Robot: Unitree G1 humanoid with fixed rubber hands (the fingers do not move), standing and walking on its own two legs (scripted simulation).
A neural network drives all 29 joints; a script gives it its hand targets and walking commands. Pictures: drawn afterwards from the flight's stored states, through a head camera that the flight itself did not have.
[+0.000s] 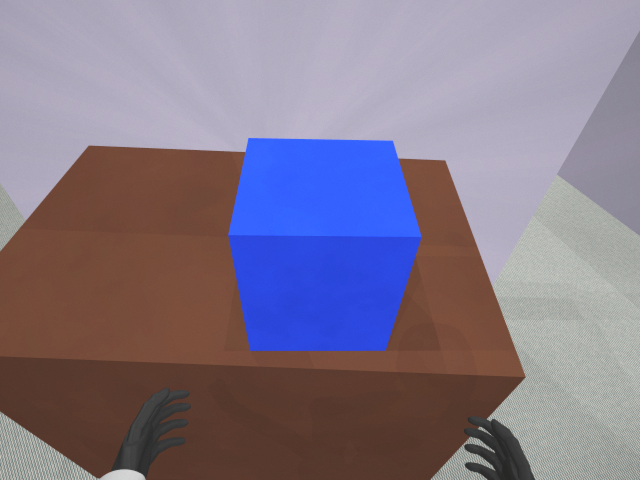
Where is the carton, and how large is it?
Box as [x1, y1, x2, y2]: [228, 138, 420, 350]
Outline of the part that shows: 248,138 228,235 250,350 385,350 420,239 420,233 392,141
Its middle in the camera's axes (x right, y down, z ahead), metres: +0.00 +0.01 +0.57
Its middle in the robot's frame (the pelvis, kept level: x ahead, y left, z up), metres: +0.44 +0.03 +0.06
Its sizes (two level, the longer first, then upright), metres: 0.210 0.200 0.250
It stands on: a pedestal, 0.71 m high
